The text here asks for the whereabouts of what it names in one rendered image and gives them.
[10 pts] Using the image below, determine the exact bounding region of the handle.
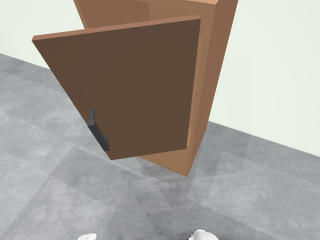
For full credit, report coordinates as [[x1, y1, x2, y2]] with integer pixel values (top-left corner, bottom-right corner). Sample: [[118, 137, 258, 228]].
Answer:
[[87, 109, 110, 152]]

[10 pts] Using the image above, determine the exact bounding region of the cupboard door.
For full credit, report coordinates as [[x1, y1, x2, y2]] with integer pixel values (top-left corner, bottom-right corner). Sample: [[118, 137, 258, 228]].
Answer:
[[31, 14, 201, 160]]

